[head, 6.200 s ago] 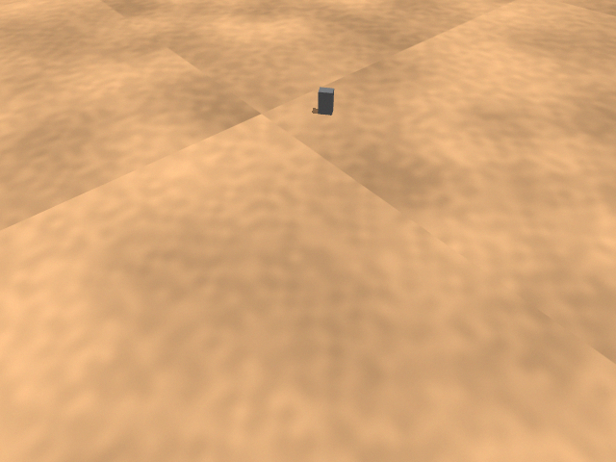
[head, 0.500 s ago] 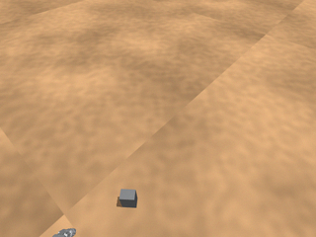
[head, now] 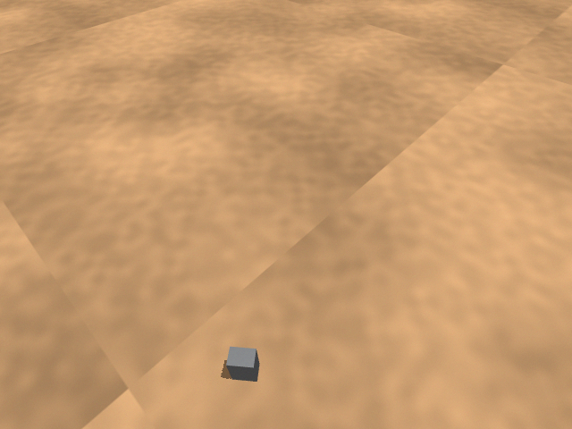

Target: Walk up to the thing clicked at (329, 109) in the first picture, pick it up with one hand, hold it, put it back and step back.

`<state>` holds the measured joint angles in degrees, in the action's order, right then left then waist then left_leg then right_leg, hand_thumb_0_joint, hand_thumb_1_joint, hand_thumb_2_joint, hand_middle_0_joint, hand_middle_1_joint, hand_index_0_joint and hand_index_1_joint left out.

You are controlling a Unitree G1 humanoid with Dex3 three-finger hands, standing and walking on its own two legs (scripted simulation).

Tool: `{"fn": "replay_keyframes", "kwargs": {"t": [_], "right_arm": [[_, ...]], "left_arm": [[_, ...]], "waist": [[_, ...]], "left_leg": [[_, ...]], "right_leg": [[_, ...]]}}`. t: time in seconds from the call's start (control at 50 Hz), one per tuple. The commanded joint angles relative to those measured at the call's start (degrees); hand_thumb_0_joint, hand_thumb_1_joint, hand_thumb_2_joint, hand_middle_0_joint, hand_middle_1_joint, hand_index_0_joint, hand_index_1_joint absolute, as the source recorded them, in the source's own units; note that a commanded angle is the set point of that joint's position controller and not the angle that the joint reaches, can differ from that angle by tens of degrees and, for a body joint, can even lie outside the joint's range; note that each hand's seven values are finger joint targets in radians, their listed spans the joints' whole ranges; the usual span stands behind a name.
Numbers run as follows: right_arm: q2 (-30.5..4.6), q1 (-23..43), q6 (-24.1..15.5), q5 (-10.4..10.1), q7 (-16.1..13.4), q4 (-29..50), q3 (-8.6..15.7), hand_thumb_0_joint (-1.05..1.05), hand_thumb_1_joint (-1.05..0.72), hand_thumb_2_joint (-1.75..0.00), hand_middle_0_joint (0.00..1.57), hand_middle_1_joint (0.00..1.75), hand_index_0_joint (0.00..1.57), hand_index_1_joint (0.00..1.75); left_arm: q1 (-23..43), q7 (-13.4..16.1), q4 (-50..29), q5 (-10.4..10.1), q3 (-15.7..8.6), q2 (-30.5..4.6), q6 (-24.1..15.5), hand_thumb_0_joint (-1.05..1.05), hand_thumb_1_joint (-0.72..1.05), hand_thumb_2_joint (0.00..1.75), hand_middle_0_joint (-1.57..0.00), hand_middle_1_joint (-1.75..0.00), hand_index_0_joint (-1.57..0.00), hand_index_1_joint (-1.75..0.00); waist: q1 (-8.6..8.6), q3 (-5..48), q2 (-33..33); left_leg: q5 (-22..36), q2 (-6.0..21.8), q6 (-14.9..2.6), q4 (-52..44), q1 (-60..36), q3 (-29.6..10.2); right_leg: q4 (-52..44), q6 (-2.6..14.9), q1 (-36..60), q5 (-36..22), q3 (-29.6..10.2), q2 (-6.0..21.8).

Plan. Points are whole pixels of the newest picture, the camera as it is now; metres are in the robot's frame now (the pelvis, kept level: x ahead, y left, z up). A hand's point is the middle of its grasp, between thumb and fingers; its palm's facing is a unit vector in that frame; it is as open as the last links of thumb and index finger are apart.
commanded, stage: walk up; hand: left
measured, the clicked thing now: (243, 364) +0.43 +0.19 -0.71
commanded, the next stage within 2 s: stand in 0.16 s
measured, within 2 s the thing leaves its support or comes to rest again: neither
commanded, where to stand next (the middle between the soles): +0.09 -0.01 m, yaw +0 degrees
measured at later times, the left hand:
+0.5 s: hand out of the picture +0.09 +0.25 -0.15, palm faces -0.02 -0.94 -0.34, open 7.4 cm
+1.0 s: hand out of the picture +0.09 +0.25 -0.16, palm faces -0.02 -0.94 -0.34, open 7.4 cm
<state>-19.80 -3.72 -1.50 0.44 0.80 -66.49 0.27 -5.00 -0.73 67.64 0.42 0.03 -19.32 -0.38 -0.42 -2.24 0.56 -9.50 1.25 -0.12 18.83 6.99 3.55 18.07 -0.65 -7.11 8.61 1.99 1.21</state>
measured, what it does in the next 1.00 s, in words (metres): stands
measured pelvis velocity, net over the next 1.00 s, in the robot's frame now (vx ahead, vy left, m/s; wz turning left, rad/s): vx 0.02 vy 0.00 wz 0.01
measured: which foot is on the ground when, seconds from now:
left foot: down 0.00-1.00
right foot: down 0.00-1.00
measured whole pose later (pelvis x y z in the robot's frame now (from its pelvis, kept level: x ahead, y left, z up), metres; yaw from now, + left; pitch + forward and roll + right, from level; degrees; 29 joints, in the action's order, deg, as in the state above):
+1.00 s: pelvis +0.02 +0.00 +0.00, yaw +1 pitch -2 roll +0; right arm -20.1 -5.2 -0.8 0.7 0.6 -66.4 0.0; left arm -5.8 -0.1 66.3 0.7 0.4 -19.6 -0.5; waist 0.4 -1.7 0.3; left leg -9.8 1.2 0.3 17.3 5.5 2.7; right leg 16.9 -0.5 -5.5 9.5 2.8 1.3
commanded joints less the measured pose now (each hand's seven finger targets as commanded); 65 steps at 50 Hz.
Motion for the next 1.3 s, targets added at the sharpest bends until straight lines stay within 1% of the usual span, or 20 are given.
{"fn": "replay_keyframes", "kwargs": {"t": [0.0, 0.12, 0.14, 0.16, 0.22, 0.38, 0.5, 0.58, 0.66, 0.74, 0.76, 0.8, 0.82, 0.88, 0.92, 0.98, 1.02, 1.1, 1.12, 1.28], "right_arm": [[-12.28, 2.34, -0.92, -0.08, -1.06, 2.94, 2.01, 0.00, -0.90, -0.90, 0.20, 0.30, 0.20, 0.30], [-12.25, 2.51, -0.94, 0.03, -1.07, 3.03, 2.15, 0.00, -0.90, -0.90, 0.20, 0.30, 0.20, 0.30], [-11.57, 2.87, -0.82, 0.21, -1.09, 3.46, 1.91, 0.00, -0.90, -0.90, 0.20, 0.30, 0.20, 0.30], [-11.97, 2.75, -0.76, 0.22, -1.15, 3.25, 2.03, 0.00, -0.90, -0.90, 0.20, 0.30, 0.20, 0.30], [-12.15, 2.92, -0.72, 0.11, -1.20, 3.20, 2.09, 0.00, -0.90, -0.90, 0.20, 0.30, 0.20, 0.30], [-12.02, 2.38, -0.69, 0.22, -1.20, 3.03, 1.90, 0.00, -0.90, -0.90, 0.20, 0.30, 0.20, 0.30], [-12.01, 1.62, -0.49, 0.06, -1.07, 2.89, 1.76, 0.00, -0.90, -0.90, 0.20, 0.30, 0.20, 0.30], [-12.39, 1.70, -0.62, 0.17, -1.00, 3.13, 1.84, 0.00, -0.90, -0.90, 0.20, 0.30, 0.20, 0.30], [-12.22, 1.31, -0.53, 0.15, -1.05, 3.05, 1.74, 0.00, -0.90, -0.90, 0.20, 0.30, 0.20, 0.30], [-12.06, 0.95, -0.61, 0.15, -1.12, 3.03, 1.56, 0.00, -0.90, -0.90, 0.20, 0.30, 0.20, 0.30], [-12.08, 1.31, -0.60, 0.12, -1.11, 3.09, 1.70, 0.00, -0.90, -0.90, 0.20, 0.30, 0.20, 0.30], [-11.86, 0.88, -0.56, 0.15, -1.12, 3.04, 1.58, 0.00, -0.90, -0.90, 0.20, 0.30, 0.20, 0.30], [-12.42, 1.29, -0.56, 0.12, -1.11, 3.06, 1.61, 0.00, -0.90, -0.90, 0.20, 0.30, 0.20, 0.30], [-12.25, 1.31, -0.43, 0.08, -1.16, 3.14, 1.70, 0.00, -0.90, -0.90, 0.20, 0.30, 0.20, 0.30], [-12.15, 0.98, -0.33, 0.18, -1.17, 3.23, 1.61, 0.00, -0.90, -0.90, 0.20, 0.30, 0.20, 0.30], [-12.38, 1.16, -0.40, 0.15, -1.19, 3.26, 1.64, 0.00, -0.90, -0.90, 0.20, 0.30, 0.20, 0.30], [-12.24, 0.92, -0.46, 0.18, -1.21, 3.21, 1.59, 0.00, -0.90, -0.90, 0.20, 0.30, 0.20, 0.30], [-11.88, 0.83, -0.45, 0.17, -1.19, 3.36, 1.44, 0.00, -0.90, -0.90, 0.20, 0.30, 0.20, 0.30], [-12.29, 1.51, -0.40, 0.05, -1.19, 3.53, 1.58, 0.00, -0.90, -0.90, 0.20, 0.30, 0.20, 0.30], [-12.34, 0.92, -0.31, 0.10, -1.15, 3.60, 1.56, 0.00, -0.90, -0.90, 0.20, 0.30, 0.20, 0.30]], "left_arm": [[2.77, 0.73, -3.65, -0.21, -2.26, -11.87, -1.43, 0.00, 0.90, 0.90, -0.20, -0.30, -0.20, -0.30], [2.41, 0.77, -3.83, 0.01, -2.34, -11.81, -1.28, 0.00, 0.90, 0.90, -0.20, -0.30, -0.20, -0.30], [3.15, 1.02, -4.04, 0.10, -2.29, -12.63, -1.37, 0.00, 0.90, 0.90, -0.20, -0.30, -0.20, -0.30], [3.13, 1.10, -4.07, 0.07, -2.38, -12.60, -1.46, 0.00, 0.90, 0.90, -0.20, -0.30, -0.20, -0.30], [2.63, 1.18, -4.18, 0.27, -2.30, -12.27, -1.62, 0.00, 0.90, 0.90, -0.20, -0.30, -0.20, -0.30], [2.69, 1.26, -4.36, 0.06, -2.21, -12.42, -1.43, 0.00, 0.90, 0.90, -0.20, -0.30, -0.20, -0.30], [2.77, 1.24, -4.39, 0.05, -2.18, -12.71, -1.43, 0.00, 0.90, 0.90, -0.20, -0.30, -0.20, -0.30], [2.57, 1.29, -4.69, 0.03, -2.03, -12.19, -1.57, 0.00, 0.90, 0.90, -0.20, -0.30, -0.20, -0.30], [2.18, 1.24, -4.70, 0.01, -2.21, -12.88, -1.46, 0.00, 0.90, 0.90, -0.20, -0.30, -0.20, -0.30], [2.16, 1.26, -4.97, 0.01, -2.14, -12.66, -1.56, 0.00, 0.90, 0.90, -0.20, -0.30, -0.20, -0.30], [2.09, 1.32, -4.89, 0.05, -2.14, -12.79, -1.53, 0.00, 0.90, 0.90, -0.20, -0.30, -0.20, -0.30], [2.48, 1.31, -5.00, -0.05, -2.19, -13.15, -1.54, 0.00, 0.90, 0.90, -0.20, -0.30, -0.20, -0.30], [1.90, 1.27, -5.05, -0.07, -2.06, -12.49, -1.56, 0.00, 0.90, 0.90, -0.20, -0.30, -0.20, -0.30], [1.97, 1.41, -5.02, 0.05, -2.11, -12.96, -1.59, 0.00, 0.90, 0.90, -0.20, -0.30, -0.20, -0.30], [1.98, 1.41, -5.03, 0.02, -2.04, -12.80, -1.51, 0.00, 0.90, 0.90, -0.20, -0.30, -0.20, -0.30], [1.67, 1.37, -5.06, 0.09, -2.05, -12.73, -1.49, 0.00, 0.90, 0.90, -0.20, -0.30, -0.20, -0.30], [1.70, 1.30, -5.00, -0.01, -2.07, -12.58, -1.49, 0.00, 0.90, 0.90, -0.20, -0.30, -0.20, -0.30], [1.67, 1.33, -4.95, 0.09, -2.24, -13.09, -1.37, 0.00, 0.90, 0.90, -0.20, -0.30, -0.20, -0.30], [1.24, 1.36, -4.99, 0.12, -2.12, -12.67, -1.36, 0.00, 0.90, 0.90, -0.20, -0.30, -0.20, -0.30], [1.32, 1.38, -5.17, 0.13, -2.13, -12.68, -1.59, 0.00, 0.90, 0.90, -0.20, -0.30, -0.20, -0.30]], "waist": [[0.14, 4.08, -0.76], [0.02, 4.10, -0.40], [0.65, 4.26, -0.20], [0.56, 4.88, 0.18], [0.45, 5.90, -0.13], [0.49, 4.54, -0.54], [0.82, 3.08, -1.18], [0.58, 3.91, -0.96], [0.61, 3.59, -1.05], [0.69, 4.34, -0.30], [0.68, 4.59, -0.52], [0.84, 4.62, -1.11], [0.44, 4.42, -0.06], [0.62, 4.78, -0.90], [0.77, 3.94, -0.78], [0.58, 4.44, -0.37], [0.58, 4.17, 0.00], [0.64, 3.28, -0.75], [0.30, 3.39, -0.65], [0.55, 3.82, -1.05]], "left_leg": [[5.19, 7.02, -0.92, -4.03, -1.62, -6.40], [4.81, 7.17, -1.05, -4.52, -1.38, -6.45], [5.81, 7.26, -0.49, -4.92, -0.99, -6.77], [6.26, 7.47, -0.52, -4.77, -1.47, -6.79], [8.81, 7.53, -0.78, -3.95, -2.25, -6.60], [7.79, 7.49, -0.46, -4.75, -1.69, -6.84], [3.41, 7.03, -0.66, -5.44, -0.17, -7.08], [7.41, 7.18, -0.64, -4.71, -1.06, -7.03], [5.30, 6.93, -0.48, -5.02, -0.96, -7.03], [8.35, 7.06, -0.48, -4.20, -1.60, -6.73], [8.04, 7.24, -0.38, -4.52, -1.98, -7.09], [8.82, 7.29, -0.45, -4.33, -2.11, -6.94], [8.55, 7.23, -0.56, -4.03, -2.16, -6.77], [8.66, 7.41, -0.64, -4.00, -2.45, -6.95], [7.07, 7.13, -0.56, -4.45, -1.53, -6.81], [9.19, 7.32, -0.55, -3.95, -2.19, -6.74], [8.78, 7.28, -0.54, -4.09, -1.68, -6.64], [7.17, 7.33, -0.51, -5.00, -1.28, -7.01], [6.87, 7.34, -0.56, -4.71, -1.90, -7.18], [6.56, 7.08, -0.81, -4.31, -1.77, -6.97]], "right_leg": [[-3.39, 1.02, -0.12, -5.69, -5.99, 6.73], [-3.33, 1.09, 0.48, -5.19, -5.75, 6.68], [-3.12, 1.22, 0.81, -4.52, -5.75, 7.02], [-3.16, 1.27, 1.08, -4.46, -5.91, 7.17], [-3.17, 1.35, 1.92, -7.33, -5.82, 7.52], [-3.21, 1.26, 1.11, -5.18, -5.30, 7.26], [-3.90, 1.22, 1.08, -2.77, -5.48, 7.34], [-3.79, 1.24, 1.39, -5.38, -5.22, 7.45], [-3.93, 1.26, 1.12, -3.97, -5.27, 7.38], [-3.77, 1.45, 1.93, -7.59, -5.56, 7.83], [-3.35, 1.37, 1.60, -6.09, -5.03, 7.42], [-3.48, 1.47, 1.72, -6.81, -5.32, 7.52], [-3.99, 1.37, 1.74, -6.89, -5.42, 7.60], [-3.68, 1.40, 2.07, -7.10, -5.24, 7.63], [-4.08, 1.29, 1.39, -5.48, -5.11, 7.40], [-3.54, 1.50, 1.98, -7.86, -5.15, 7.64], [-3.78, 1.62, 2.49, -7.58, -5.46, 7.78], [-3.81, 1.48, 1.84, -5.62, -5.16, 7.48], [-3.86, 1.35, 1.19, -4.60, -4.77, 7.17], [-4.56, 1.24, 1.76, -5.75, -5.19, 7.60]]}}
